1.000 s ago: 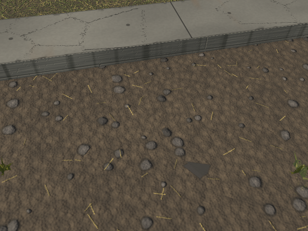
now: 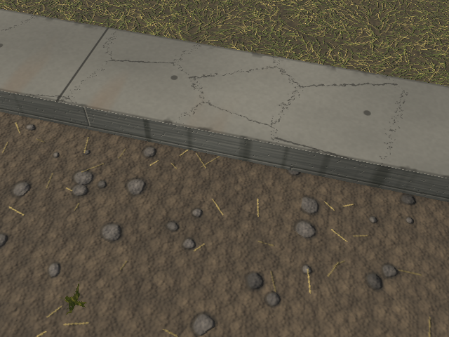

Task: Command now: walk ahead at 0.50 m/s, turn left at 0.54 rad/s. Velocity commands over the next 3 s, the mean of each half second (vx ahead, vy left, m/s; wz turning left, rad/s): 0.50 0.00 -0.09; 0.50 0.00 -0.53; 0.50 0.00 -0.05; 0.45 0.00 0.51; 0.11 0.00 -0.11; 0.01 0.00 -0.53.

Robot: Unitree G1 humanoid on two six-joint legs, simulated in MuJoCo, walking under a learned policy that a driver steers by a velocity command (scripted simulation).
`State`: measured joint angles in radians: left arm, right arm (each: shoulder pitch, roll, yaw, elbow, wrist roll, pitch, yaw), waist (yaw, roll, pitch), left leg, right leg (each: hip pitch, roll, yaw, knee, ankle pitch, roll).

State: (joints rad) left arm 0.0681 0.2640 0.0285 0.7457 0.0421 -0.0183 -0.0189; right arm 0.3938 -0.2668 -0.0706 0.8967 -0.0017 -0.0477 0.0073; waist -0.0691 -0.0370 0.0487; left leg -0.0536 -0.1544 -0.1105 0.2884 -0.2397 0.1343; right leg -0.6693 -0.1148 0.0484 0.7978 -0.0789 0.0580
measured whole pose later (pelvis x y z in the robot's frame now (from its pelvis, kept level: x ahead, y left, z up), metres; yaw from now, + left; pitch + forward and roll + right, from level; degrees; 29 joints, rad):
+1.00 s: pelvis +0.54 -0.06 +0.00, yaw -23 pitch +1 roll +1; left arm 0.16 0.31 0.07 0.77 0.04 0.00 -0.07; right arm 0.37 -0.26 -0.04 0.86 -0.02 -0.10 0.00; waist -0.04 -0.06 0.02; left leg -0.07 -0.02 0.15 0.26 -0.21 0.04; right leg -0.65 -0.05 0.02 1.00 -0.15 -0.02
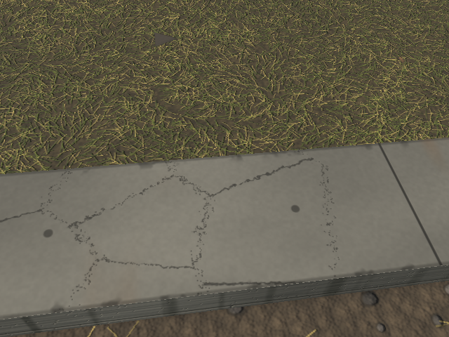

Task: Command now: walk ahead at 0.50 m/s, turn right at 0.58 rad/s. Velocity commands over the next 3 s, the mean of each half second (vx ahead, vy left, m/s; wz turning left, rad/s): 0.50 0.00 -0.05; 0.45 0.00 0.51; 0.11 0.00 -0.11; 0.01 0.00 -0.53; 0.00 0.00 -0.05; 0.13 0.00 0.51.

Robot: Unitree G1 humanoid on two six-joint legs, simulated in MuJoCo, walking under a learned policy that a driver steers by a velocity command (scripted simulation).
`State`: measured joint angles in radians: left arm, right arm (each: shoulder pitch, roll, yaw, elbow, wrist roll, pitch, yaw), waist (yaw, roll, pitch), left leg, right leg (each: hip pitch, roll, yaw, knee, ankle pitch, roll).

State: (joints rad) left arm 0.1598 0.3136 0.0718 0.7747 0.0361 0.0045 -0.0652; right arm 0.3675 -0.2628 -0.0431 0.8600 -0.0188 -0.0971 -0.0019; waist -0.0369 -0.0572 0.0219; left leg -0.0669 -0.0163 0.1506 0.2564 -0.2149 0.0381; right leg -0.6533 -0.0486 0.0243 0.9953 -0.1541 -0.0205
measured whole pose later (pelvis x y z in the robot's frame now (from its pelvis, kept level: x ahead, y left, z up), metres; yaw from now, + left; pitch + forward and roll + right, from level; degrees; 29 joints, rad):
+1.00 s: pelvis +0.55 +0.07 +0.02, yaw +18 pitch +2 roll +0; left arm 0.19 0.21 0.03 0.78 0.01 -0.07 0.00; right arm 0.10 -0.23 -0.05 0.77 -0.01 0.01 0.00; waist 0.03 0.03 0.10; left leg -0.74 -0.14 0.13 1.05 -0.35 0.17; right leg -0.42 -0.05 0.05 1.57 -0.27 0.01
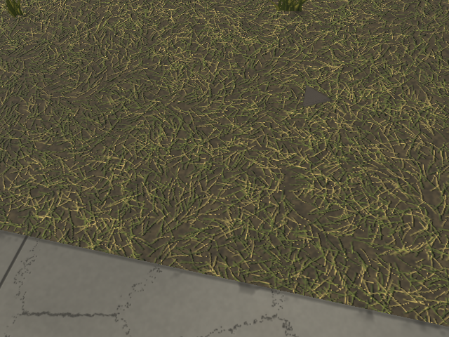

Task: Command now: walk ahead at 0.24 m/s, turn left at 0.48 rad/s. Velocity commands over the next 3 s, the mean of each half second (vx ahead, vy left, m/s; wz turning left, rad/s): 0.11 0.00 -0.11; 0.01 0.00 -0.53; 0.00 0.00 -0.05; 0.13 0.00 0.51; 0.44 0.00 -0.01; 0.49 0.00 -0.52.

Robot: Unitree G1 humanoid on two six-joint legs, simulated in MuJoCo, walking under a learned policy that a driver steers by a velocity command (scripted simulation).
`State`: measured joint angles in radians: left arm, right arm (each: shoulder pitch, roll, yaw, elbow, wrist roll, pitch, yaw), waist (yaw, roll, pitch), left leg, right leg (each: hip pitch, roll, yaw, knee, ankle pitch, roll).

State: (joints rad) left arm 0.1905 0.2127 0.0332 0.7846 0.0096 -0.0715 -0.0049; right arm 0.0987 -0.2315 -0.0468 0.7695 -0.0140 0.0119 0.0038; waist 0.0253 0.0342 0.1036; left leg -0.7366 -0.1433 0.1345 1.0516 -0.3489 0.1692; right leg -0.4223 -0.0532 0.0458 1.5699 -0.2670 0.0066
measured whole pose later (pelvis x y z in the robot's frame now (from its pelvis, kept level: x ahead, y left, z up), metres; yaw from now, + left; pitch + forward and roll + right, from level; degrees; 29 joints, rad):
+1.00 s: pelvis +0.16 +0.05 +0.09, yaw -23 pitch +2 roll +0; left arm 0.12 0.26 0.07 0.63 0.01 0.07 -0.05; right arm 0.28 -0.26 -0.05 0.65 -0.04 -0.01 -0.04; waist -0.05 -0.01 0.01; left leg -0.27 0.09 0.15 0.52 -0.28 0.00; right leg -0.40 0.01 -0.02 0.78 -0.45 0.02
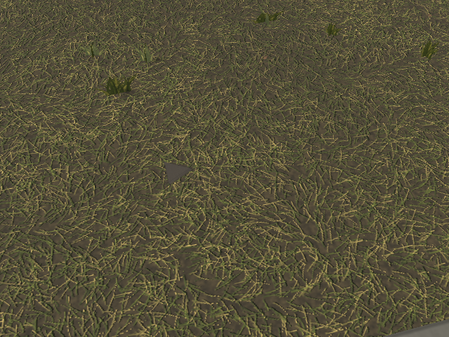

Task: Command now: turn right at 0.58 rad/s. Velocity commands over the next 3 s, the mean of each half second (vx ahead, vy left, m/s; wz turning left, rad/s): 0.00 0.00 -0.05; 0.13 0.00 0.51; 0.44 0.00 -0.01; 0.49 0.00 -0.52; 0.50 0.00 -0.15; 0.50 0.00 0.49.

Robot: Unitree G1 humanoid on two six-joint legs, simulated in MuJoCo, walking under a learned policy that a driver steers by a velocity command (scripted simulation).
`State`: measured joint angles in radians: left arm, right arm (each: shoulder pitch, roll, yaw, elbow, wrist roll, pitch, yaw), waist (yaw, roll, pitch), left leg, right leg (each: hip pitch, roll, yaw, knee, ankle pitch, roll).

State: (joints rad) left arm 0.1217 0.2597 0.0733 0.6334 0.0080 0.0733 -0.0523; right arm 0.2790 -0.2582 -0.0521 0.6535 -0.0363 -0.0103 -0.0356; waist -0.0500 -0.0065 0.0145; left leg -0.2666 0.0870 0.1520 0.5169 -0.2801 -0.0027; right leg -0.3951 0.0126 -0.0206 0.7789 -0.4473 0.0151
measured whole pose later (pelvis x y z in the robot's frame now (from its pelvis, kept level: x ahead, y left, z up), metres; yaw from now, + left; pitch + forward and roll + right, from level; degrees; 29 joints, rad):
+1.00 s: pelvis +0.01 -0.02 +0.01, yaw +18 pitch +2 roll +1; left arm 0.37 0.24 0.04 0.70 0.03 -0.05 0.02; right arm 0.24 -0.30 -0.10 0.68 -0.04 0.03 0.07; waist 0.03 0.04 -0.05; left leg -0.62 -0.05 -0.06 1.18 -0.23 0.00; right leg -0.14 0.00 -0.08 0.34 -0.23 -0.04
